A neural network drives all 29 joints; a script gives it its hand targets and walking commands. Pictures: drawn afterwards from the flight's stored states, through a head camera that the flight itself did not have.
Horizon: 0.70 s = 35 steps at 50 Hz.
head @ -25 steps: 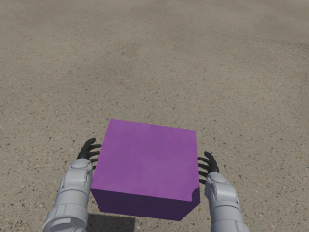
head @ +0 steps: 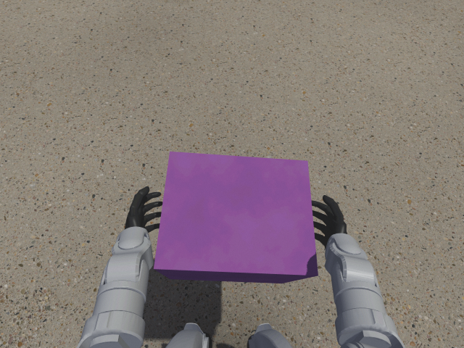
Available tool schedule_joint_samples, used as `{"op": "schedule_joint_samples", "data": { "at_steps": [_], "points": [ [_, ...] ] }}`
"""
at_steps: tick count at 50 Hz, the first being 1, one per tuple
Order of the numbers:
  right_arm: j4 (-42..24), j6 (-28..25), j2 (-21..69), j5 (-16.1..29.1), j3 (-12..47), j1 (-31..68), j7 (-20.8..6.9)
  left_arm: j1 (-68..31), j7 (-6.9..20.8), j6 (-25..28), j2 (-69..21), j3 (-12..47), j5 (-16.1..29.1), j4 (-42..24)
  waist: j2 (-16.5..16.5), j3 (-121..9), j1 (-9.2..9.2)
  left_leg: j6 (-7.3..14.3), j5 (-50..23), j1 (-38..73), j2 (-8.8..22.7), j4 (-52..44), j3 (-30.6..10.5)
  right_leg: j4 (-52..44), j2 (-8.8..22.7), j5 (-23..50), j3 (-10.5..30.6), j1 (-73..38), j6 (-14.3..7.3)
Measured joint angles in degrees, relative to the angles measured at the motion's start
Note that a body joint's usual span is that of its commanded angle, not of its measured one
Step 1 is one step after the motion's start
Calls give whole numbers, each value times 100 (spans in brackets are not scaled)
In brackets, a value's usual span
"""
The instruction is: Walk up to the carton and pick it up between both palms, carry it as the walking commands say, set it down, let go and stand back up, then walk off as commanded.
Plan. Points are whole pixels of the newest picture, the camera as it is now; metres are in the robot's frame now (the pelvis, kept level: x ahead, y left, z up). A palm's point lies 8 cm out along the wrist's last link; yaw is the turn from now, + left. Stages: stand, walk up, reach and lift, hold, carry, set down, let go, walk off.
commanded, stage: set down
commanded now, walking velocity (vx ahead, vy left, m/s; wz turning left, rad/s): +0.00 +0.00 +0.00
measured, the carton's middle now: (232, 225) +0.38 -0.02 -0.16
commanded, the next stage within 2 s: none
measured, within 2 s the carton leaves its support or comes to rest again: neither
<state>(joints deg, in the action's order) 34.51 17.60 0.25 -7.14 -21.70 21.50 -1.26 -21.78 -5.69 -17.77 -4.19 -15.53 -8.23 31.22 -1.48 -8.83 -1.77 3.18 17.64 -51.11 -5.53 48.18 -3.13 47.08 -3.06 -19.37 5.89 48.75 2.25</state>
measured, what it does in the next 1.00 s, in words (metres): lowers itself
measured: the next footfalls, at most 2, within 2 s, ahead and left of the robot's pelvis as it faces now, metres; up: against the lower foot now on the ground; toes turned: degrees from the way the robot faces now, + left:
none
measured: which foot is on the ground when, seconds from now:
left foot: down 0.00-1.00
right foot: down 0.00-1.00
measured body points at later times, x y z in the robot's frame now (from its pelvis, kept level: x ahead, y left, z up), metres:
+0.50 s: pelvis -0.03 -0.03 -0.08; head +0.14 -0.02 +0.33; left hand +0.38 +0.14 -0.16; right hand +0.34 -0.22 -0.16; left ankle +0.04 +0.08 -0.69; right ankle +0.02 -0.14 -0.69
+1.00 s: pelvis -0.05 -0.02 -0.16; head +0.16 +0.00 +0.23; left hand +0.41 +0.15 -0.24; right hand +0.37 -0.21 -0.24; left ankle +0.04 +0.08 -0.69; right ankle +0.02 -0.14 -0.69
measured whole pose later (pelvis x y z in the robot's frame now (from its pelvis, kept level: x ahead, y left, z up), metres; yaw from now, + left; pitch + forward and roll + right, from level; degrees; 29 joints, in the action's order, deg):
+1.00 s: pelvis -0.05 -0.02 -0.16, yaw -1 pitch +42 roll -3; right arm 38.0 17.9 -1.2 -0.2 -19.2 40.0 11.6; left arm -47.0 -8.9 -17.0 5.8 -13.9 -3.8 43.9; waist -0.8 -16.0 -1.6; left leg 0.8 26.2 -102.8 -6.7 87.0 -3.9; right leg 86.5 -6.0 -28.9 2.5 100.0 2.2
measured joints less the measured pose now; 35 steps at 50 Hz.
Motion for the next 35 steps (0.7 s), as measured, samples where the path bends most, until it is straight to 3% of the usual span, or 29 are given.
{"op": "schedule_joint_samples", "data": {
  "at_steps": [4, 9, 23, 35],
  "points": [
    [-32, -8, 124, -93, -11, 196, 58, -323, -178, 82, 105, -119, 33, 193, -4, -47, -39, -56, 61, -525, -17, 326, -64, 365, -17, -97, -87, 526, -37],
    [-88, -79, 212, 70, 95, 338, 728, -623, -254, 191, 149, -98, 86, 358, 2, -219, -25, -132, 139, -1276, -9, 749, -101, 824, -68, -194, -151, 1288, -88],
    [-137, 49, 142, 604, 375, 685, 1209, -1340, -148, 110, 564, -16, 228, 760, 151, -698, 59, -311, 436, -3076, 75, 1986, -92, 2130, -277, -462, -221, 3155, -192],
    [89, 62, 109, 624, 295, 1156, 1321, -1897, -143, 150, 793, -45, 316, 1188, 92, -858, 47, -353, 643, -4054, -12, 2862, -163, 2988, -287, -706, -349, 4093, -184]
  ]
}}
